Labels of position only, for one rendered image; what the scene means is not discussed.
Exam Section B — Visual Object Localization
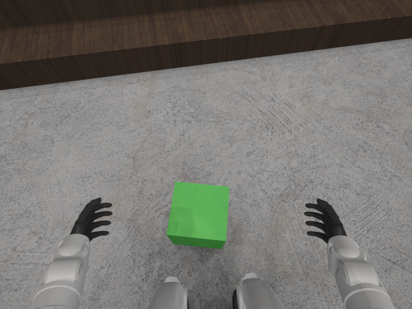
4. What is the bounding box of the carton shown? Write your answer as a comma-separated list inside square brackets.
[166, 182, 229, 249]

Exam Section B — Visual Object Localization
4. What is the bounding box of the robot left hand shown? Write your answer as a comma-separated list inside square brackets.
[70, 198, 112, 242]

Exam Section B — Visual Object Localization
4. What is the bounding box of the robot left forearm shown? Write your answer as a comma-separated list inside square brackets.
[30, 234, 90, 309]

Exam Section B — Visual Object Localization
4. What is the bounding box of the right robot thigh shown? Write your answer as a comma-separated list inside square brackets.
[236, 278, 286, 309]

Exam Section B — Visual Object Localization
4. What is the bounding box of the left robot shin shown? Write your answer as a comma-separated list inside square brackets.
[165, 276, 180, 283]

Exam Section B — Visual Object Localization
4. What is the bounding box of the robot right forearm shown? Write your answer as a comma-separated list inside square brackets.
[327, 236, 395, 309]

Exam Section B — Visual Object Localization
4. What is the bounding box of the robot right hand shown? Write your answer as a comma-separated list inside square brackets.
[304, 199, 347, 244]

